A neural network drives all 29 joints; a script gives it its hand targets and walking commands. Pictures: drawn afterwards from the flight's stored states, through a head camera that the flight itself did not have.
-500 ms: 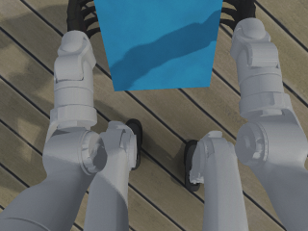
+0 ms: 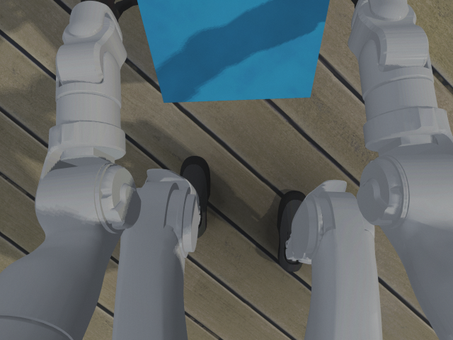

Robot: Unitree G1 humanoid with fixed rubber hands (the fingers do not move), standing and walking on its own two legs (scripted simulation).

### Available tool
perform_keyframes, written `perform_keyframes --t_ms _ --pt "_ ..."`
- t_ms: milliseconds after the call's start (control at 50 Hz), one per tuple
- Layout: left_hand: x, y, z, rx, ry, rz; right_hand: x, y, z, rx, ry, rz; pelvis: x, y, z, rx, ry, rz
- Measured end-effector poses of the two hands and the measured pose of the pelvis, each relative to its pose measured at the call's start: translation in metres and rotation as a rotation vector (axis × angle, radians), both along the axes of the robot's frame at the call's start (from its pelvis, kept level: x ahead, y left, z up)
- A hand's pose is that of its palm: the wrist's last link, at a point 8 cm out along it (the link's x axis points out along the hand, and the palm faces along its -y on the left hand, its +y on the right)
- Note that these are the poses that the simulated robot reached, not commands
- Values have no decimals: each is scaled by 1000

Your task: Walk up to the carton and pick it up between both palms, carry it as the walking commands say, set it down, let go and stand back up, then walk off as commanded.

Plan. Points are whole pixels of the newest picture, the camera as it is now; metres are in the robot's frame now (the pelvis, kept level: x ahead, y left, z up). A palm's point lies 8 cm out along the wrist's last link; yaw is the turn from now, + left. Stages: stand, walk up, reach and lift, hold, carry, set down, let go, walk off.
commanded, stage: set down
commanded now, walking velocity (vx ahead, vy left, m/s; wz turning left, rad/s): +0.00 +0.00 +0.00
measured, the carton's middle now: (233, 13) +0.56 +0.08 -0.27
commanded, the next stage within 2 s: none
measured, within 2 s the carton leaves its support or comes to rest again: neither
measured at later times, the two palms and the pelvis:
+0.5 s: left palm out of the picture +0.55 +0.25 -0.17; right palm out of the picture +0.60 -0.10 -0.18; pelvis +0.00 +0.00 -0.03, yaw +0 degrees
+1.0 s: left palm out of the picture +0.56 +0.25 -0.18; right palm out of the picture +0.60 -0.09 -0.19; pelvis +0.02 +0.00 -0.02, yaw +0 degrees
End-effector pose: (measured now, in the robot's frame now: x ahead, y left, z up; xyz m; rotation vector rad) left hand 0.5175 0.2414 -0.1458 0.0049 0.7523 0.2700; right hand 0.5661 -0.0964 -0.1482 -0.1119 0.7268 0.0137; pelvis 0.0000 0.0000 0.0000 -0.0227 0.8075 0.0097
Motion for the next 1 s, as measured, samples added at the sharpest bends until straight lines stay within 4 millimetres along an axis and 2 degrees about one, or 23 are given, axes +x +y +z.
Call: perform_keyframes --t_ms 480,1000 --pt "34 10 -25 -39 -70 -31 32 1 -28 100 -72 4 4 1 -27 8 -85 -3" --pt "45 13 -33 -52 -78 -41 38 2 -38 140 -97 -23 21 0 -24 11 -33 -5"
